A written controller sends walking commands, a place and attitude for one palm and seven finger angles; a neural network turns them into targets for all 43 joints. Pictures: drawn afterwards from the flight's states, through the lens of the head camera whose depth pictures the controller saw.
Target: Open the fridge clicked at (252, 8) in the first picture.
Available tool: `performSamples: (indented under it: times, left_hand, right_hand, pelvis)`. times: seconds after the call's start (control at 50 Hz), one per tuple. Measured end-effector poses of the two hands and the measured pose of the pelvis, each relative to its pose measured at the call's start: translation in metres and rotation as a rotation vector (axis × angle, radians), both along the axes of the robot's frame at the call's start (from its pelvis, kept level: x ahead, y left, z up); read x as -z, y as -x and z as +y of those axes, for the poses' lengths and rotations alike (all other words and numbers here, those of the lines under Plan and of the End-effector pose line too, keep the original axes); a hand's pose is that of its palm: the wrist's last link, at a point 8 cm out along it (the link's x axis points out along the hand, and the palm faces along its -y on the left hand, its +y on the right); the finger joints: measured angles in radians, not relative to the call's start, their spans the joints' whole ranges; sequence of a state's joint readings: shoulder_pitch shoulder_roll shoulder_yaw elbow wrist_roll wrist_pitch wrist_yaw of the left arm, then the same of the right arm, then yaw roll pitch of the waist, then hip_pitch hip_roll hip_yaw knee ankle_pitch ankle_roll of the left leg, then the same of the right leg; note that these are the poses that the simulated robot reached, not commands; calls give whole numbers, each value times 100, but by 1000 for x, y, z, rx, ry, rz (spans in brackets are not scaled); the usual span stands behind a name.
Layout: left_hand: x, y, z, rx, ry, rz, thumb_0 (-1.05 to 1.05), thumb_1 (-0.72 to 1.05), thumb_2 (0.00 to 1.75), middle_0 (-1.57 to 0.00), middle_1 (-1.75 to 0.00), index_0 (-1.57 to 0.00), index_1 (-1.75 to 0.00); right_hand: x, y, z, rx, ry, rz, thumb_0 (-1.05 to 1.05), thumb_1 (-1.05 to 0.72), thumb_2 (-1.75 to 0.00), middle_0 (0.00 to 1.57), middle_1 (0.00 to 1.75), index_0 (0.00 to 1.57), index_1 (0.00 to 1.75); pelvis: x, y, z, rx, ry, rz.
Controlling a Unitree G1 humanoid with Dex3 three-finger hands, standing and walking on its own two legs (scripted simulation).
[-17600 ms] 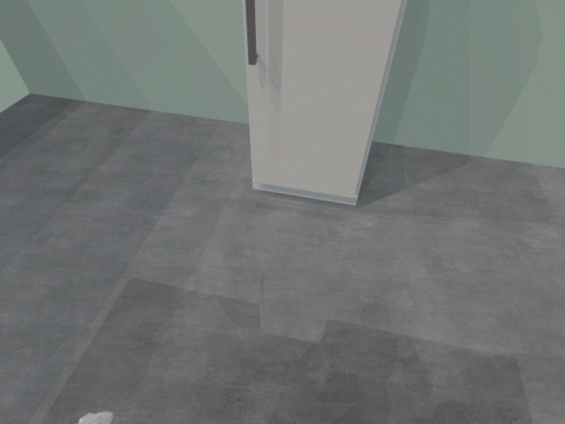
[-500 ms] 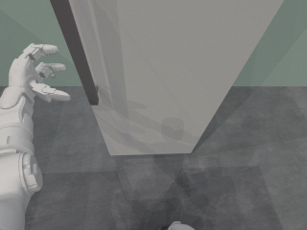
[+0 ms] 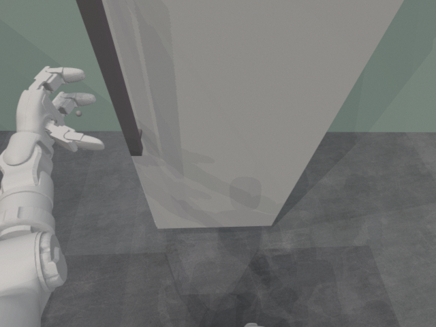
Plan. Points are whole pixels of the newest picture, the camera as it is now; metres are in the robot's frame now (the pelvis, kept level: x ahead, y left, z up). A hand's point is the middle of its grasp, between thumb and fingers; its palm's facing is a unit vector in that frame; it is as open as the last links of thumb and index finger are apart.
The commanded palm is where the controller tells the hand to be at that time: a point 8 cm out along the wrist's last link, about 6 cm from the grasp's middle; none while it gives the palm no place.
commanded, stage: feel for the door with the fingertips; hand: left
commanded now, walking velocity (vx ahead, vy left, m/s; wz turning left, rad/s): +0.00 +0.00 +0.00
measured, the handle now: (116, 69) +0.52 +0.17 +0.18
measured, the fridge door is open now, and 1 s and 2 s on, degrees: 0 0 0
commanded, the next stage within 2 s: slide the fingers in behind the handle in 0.52 s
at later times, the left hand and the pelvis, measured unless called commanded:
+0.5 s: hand (109, 112) +0.47 +0.19 +0.12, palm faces +0.02 -1.00 +0.01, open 13.9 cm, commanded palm +0.45 +0.25 +0.12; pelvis -0.01 -0.01 +0.00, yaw +1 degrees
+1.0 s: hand (102, 117) +0.46 +0.20 +0.12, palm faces +0.01 -1.00 +0.00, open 13.9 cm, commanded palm +0.43 +0.25 +0.12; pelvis +0.00 -0.01 +0.00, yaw +1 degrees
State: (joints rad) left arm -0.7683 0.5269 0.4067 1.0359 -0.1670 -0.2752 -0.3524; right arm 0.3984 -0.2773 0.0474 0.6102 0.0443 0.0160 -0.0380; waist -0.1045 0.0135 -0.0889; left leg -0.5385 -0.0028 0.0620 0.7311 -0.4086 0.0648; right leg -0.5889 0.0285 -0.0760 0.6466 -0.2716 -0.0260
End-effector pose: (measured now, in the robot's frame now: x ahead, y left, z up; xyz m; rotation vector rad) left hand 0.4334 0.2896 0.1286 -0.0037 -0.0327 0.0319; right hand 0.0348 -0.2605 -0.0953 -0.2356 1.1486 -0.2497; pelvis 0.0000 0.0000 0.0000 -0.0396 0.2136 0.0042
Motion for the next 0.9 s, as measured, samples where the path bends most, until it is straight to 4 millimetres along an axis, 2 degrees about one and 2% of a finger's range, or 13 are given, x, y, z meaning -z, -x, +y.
performSamples:
  times: [0.12,0.22,0.34,0.46,0.6,0.7,0.8,0.9]
  left_hand:
    - [-1,3,0,24,-9,52,-1,-50,30,-30,-120,-30,-120]
    - [3,3,-14,45,11,44,-1,-50,30,-30,-120,-30,-120]
    - [9,-5,-32,42,14,43,-1,-50,30,-30,-120,-30,-120]
    - [13,-15,-44,27,6,54,-1,-50,30,-30,-120,-31,-120]
    - [11,-22,-41,6,-18,57,-1,-50,30,-33,-121,-34,-123]
    - [8,-22,-37,7,-8,53,-1,-50,30,-33,-121,-34,-123]
    - [4,-19,-35,13,5,32,-1,-50,30,-32,-121,-32,-122]
    - [7,-11,-32,19,-4,48,-1,-50,30,-31,-120,-31,-121]
  right_hand:
    - [1,-13,1,-33,-4,-31,1,-90,-90,20,30,20,30]
    - [2,-17,0,-54,-2,-37,1,-90,-90,20,30,20,30]
    - [2,-11,-2,-46,0,-31,1,-90,-90,20,30,20,30]
    - [6,5,-3,-19,-10,4,1,-90,-90,20,30,20,30]
    - [9,25,-5,15,-17,59,1,-90,-90,20,30,20,30]
    - [9,33,-8,31,-17,84,1,-90,-90,20,30,20,30]
    - [6,30,-12,36,-8,71,1,-90,-90,20,30,20,30]
    - [4,17,-15,22,-2,38,1,-90,-90,20,30,20,30]
  pelvis:
    - [0,3,0,-17,1,-6]
    - [1,5,-1,-22,-2,-5]
    - [3,7,-3,-22,-4,1]
    - [3,7,-4,-12,-7,7]
    - [3,5,-7,-5,-9,16]
    - [2,3,-10,-1,-9,15]
    - [1,1,-11,3,-9,11]
    - [0,1,-11,1,-9,6]
